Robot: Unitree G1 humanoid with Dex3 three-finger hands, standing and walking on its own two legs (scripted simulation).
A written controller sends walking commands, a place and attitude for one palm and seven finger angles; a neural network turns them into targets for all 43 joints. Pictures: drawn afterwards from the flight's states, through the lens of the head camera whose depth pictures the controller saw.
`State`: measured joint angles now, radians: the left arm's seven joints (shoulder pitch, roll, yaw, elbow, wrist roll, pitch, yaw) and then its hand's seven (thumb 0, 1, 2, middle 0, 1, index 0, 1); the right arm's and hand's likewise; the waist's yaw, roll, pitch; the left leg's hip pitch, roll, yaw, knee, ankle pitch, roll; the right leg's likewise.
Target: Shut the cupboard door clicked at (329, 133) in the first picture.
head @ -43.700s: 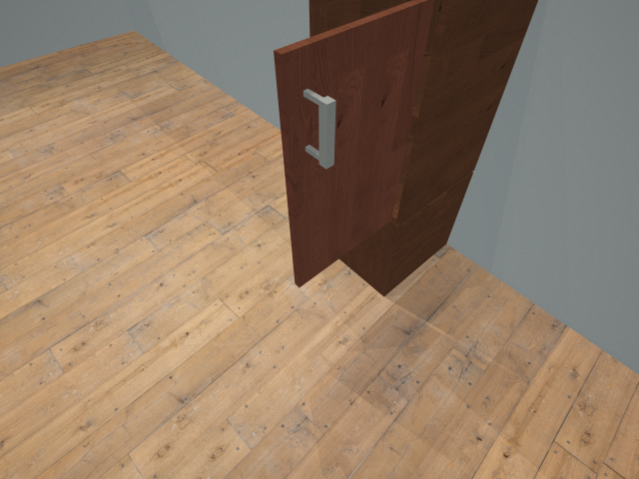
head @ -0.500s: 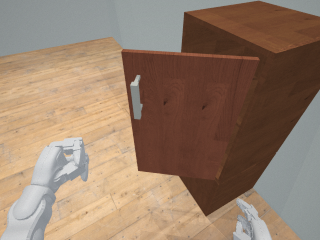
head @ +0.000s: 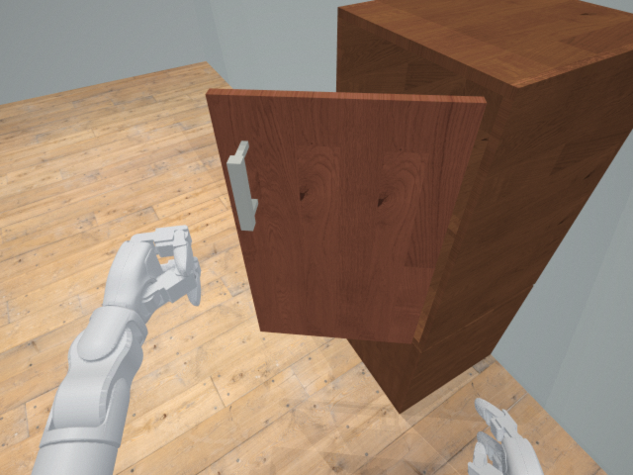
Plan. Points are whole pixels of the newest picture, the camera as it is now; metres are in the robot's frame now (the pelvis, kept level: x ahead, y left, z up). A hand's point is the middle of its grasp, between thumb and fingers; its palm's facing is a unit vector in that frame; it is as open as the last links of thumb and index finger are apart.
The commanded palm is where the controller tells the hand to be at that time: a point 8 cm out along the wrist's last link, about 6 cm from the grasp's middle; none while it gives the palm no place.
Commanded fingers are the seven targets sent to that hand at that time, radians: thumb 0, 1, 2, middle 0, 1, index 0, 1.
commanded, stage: bring the fist close to the handle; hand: left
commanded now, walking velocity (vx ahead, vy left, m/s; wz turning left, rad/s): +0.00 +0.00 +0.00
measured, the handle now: (245, 187) +0.48 +0.15 +0.13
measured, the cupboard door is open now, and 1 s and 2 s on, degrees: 54 54 38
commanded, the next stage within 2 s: push the door shut along its arc in 0.86 s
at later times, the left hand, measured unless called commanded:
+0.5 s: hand (244, 227) +0.39 +0.13 +0.13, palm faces -0.02 -1.00 -0.02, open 3.1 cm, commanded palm +0.36 +0.18 +0.13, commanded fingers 0.00 0.90 0.90 -1.30 -1.50 -1.30 -1.50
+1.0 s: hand (245, 231) +0.38 +0.13 +0.13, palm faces -0.01 -1.00 -0.01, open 3.1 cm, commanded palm +0.36 +0.17 +0.13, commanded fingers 0.00 0.90 0.90 -1.30 -1.50 -1.30 -1.50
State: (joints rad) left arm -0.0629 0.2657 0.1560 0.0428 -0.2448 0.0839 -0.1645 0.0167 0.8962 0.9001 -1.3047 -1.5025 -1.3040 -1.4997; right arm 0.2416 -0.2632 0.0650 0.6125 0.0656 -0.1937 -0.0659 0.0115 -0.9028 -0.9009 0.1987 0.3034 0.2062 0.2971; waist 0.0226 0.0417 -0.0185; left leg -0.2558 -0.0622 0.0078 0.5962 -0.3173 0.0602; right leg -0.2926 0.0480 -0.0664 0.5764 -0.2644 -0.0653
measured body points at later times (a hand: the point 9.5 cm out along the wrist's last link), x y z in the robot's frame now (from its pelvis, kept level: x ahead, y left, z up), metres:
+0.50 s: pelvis +0.01 +0.00 +0.00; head +0.02 -0.02 +0.45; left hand +0.38 +0.18 +0.13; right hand +0.16 -0.24 -0.10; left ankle +0.00 +0.08 -0.73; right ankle +0.03 -0.08 -0.73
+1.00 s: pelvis +0.02 +0.00 +0.00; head +0.02 -0.01 +0.45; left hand +0.38 +0.18 +0.13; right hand +0.18 -0.23 -0.09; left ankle +0.00 +0.08 -0.73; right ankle +0.03 -0.08 -0.73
